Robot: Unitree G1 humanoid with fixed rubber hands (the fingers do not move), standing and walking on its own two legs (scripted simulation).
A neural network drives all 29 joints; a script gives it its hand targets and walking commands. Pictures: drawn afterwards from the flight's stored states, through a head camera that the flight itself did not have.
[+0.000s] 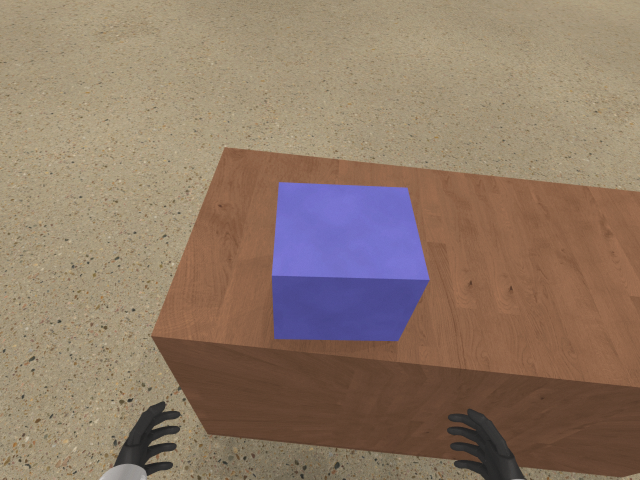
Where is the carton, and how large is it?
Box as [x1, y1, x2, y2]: [272, 182, 429, 340]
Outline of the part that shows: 279,182 272,266 274,338 398,340 429,279 407,188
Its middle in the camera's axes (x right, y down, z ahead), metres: +0.04 +0.04 +0.65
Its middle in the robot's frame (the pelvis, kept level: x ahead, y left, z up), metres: +0.45 -0.03 -0.05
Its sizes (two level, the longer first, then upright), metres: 0.214 0.185 0.189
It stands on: a pedestal, 0.64 m high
